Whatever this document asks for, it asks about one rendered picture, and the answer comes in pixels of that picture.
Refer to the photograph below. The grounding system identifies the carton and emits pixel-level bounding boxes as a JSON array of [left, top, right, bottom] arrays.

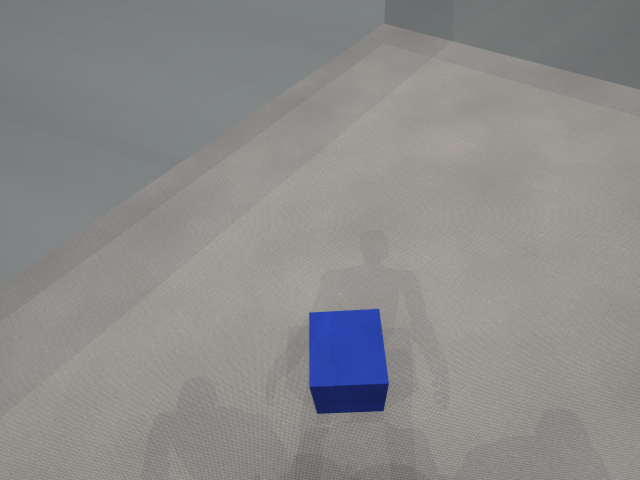
[[309, 309, 389, 414]]

